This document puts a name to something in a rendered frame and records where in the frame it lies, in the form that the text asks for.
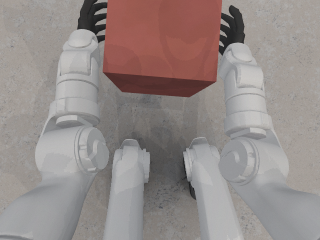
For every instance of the robot left hand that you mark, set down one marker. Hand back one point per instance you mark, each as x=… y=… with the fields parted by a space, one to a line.
x=87 y=19

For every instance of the left robot upper arm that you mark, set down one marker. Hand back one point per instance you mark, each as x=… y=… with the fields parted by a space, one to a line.
x=68 y=160

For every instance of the robot right hand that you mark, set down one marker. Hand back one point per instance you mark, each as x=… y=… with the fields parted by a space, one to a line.
x=235 y=34

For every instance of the left robot shin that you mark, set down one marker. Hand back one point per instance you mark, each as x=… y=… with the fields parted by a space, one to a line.
x=119 y=152

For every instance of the right robot foot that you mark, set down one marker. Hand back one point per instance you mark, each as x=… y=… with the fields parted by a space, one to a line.
x=192 y=191

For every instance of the right robot upper arm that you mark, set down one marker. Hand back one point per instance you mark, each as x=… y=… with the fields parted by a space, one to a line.
x=257 y=171

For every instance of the robot left forearm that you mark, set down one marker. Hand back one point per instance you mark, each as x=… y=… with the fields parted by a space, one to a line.
x=77 y=84

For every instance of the carton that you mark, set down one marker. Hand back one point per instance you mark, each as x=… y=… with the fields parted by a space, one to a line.
x=162 y=47

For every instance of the robot right forearm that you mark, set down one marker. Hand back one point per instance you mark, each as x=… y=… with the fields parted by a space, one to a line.
x=245 y=100

